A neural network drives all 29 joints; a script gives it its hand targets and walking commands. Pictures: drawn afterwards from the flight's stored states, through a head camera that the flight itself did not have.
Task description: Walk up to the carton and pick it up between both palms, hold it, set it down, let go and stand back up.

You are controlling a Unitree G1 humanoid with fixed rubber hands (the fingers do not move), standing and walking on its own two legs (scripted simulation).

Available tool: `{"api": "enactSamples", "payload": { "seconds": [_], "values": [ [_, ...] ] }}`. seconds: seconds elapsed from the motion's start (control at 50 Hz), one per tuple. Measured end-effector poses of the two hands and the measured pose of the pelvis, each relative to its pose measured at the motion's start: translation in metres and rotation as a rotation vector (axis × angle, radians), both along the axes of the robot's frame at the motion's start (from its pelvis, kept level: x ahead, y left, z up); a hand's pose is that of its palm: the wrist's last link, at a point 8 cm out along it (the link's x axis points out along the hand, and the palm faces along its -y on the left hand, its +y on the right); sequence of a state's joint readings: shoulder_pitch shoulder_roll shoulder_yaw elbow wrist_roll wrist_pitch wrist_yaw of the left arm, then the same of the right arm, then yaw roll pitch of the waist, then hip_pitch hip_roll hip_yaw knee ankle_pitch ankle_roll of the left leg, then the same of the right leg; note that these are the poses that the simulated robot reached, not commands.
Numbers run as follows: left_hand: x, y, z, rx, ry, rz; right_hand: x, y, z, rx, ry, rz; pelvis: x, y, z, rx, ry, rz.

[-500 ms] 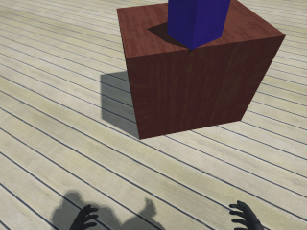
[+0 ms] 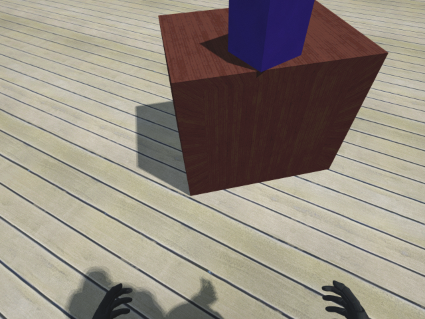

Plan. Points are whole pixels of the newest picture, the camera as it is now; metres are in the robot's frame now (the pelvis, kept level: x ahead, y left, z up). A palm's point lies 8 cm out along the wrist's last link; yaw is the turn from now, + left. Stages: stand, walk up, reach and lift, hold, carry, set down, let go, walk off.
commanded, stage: stand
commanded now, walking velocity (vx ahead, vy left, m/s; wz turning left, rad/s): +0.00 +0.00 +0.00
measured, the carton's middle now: (268, 19) +1.05 -0.20 +0.09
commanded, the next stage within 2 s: walk up in 0.60 s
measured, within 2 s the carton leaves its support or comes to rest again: neither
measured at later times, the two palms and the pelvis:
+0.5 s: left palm out of the picture +0.11 +0.24 -0.08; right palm out of the picture +0.10 -0.25 -0.09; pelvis -0.01 +0.00 +0.00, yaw +0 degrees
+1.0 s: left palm out of the picture +0.12 +0.23 -0.09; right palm out of the picture +0.02 -0.30 -0.10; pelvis +0.01 -0.04 +0.00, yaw -2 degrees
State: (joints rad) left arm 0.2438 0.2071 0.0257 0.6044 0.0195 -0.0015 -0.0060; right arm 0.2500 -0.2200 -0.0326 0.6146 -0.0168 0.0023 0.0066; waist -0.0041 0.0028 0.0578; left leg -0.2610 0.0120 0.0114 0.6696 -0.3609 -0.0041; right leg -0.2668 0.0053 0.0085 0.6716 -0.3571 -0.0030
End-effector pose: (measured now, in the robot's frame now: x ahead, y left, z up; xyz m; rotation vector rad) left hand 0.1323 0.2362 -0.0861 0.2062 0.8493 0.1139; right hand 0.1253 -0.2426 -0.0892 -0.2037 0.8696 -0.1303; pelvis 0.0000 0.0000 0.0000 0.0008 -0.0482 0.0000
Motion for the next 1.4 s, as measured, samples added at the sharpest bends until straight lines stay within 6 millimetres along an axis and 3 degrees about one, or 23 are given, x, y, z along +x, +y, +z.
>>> {"api": "enactSamples", "payload": {
  "seconds": [0.84,0.96,1.02,1.08,1.14,1.22,1.4],
  "values": [
    [-0.032,0.005,-0.001,0.016,0.040,-0.008,-0.037,-0.007,-0.003,-0.016,0.049,-0.005,-0.013,-0.003,0.003,0.004,-0.004,0.000],
    [-0.023,0.001,-0.006,0.047,0.082,-0.064,-0.083,-0.045,-0.009,-0.097,0.142,-0.084,0.000,-0.023,0.000,0.016,-0.004,-0.026],
    [-0.007,-0.014,-0.008,0.047,0.079,-0.082,-0.108,-0.072,-0.012,-0.114,0.218,-0.137,0.010,-0.042,-0.002,0.034,-0.010,-0.031],
    [0.014,-0.038,-0.008,0.040,0.048,-0.088,-0.116,-0.103,-0.021,-0.120,0.268,-0.161,0.023,-0.063,-0.008,0.041,-0.016,-0.032],
    [0.026,-0.061,-0.012,0.052,0.008,-0.066,-0.099,-0.132,-0.040,-0.118,0.287,-0.135,0.037,-0.084,-0.023,0.010,-0.033,-0.019],
    [0.009,-0.075,-0.026,0.069,0.031,0.040,-0.042,-0.145,-0.054,-0.095,0.258,-0.042,0.055,-0.105,-0.033,-0.001,-0.049,0.040],
    [-0.047,-0.086,-0.034,0.063,0.220,0.242,0.126,-0.126,-0.013,-0.069,0.020,0.171,0.103,-0.121,-0.017,-0.026,-0.057,0.139]
  ]
}}
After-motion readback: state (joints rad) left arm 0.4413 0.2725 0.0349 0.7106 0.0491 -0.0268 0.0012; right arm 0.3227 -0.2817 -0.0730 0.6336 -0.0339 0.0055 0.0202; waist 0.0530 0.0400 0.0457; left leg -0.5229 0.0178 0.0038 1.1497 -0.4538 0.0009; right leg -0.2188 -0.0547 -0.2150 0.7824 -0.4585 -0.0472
